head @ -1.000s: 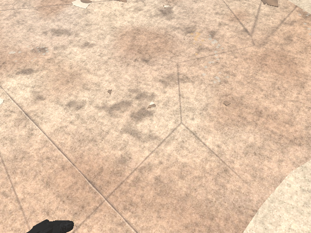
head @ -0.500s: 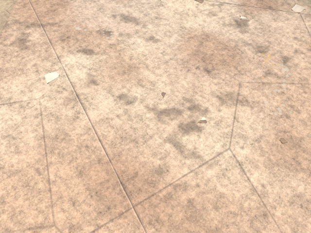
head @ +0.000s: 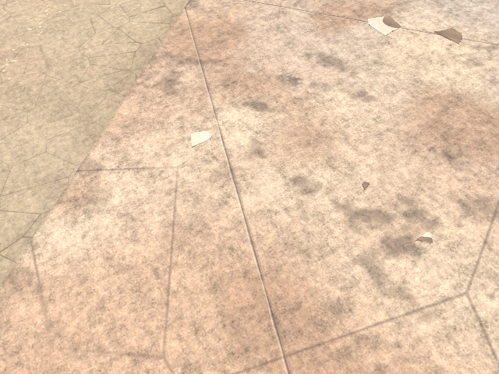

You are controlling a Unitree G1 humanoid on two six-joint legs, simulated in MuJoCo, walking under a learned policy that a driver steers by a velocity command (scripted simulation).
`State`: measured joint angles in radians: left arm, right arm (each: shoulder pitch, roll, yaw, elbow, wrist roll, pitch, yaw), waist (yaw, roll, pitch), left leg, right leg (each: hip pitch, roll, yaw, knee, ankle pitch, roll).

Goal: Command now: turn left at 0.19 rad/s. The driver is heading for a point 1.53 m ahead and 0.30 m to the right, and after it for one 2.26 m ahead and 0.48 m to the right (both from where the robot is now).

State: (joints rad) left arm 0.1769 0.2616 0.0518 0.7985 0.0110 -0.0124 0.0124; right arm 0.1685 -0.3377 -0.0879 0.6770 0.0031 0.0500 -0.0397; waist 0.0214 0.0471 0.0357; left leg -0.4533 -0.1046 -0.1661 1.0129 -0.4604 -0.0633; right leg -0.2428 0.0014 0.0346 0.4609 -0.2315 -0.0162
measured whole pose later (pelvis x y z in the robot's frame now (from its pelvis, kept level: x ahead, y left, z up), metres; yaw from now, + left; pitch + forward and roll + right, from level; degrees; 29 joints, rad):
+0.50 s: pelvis -0.01 +0.03 +0.00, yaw +0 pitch -2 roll +0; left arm 0.17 0.27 0.04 0.95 0.01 0.01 0.02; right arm 0.22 -0.23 -0.03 0.83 -0.01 0.00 -0.02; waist 0.02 0.00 0.04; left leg -0.16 -0.02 -0.06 0.51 -0.30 0.00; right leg -0.21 -0.02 0.04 0.49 -0.24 0.04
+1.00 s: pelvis +0.00 +0.03 -0.01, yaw +0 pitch -2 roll +0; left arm 0.22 0.24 0.03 1.09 -0.01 0.01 0.04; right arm 0.27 -0.23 -0.02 0.99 0.01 0.00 -0.03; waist 0.01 0.00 0.02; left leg -0.17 -0.02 -0.05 0.53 -0.34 0.01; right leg -0.24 -0.02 0.05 0.56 -0.35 0.02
